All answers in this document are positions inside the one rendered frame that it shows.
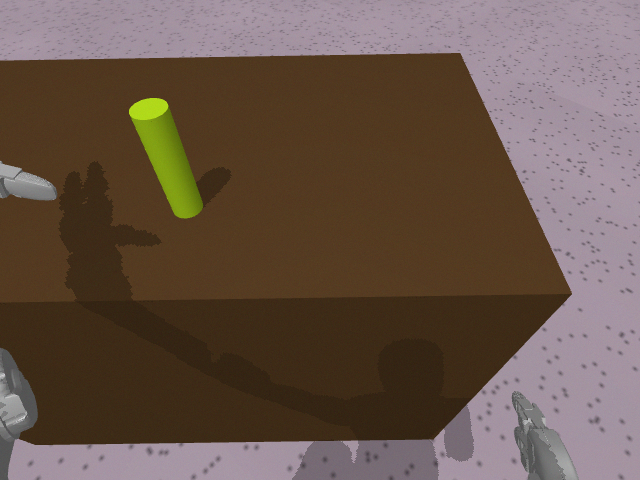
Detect left robot hand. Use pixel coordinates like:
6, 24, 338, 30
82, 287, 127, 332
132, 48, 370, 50
0, 161, 57, 200

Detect left robot arm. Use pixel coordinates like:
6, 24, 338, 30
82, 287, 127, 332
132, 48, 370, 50
0, 348, 38, 480

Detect right robot hand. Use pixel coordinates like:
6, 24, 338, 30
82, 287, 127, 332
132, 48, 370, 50
512, 391, 579, 480

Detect can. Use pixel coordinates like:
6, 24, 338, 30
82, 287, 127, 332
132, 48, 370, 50
129, 98, 203, 218

